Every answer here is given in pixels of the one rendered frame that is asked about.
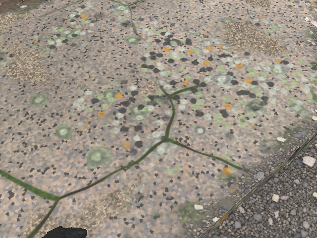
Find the left robot hand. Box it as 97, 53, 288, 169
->
42, 226, 87, 238

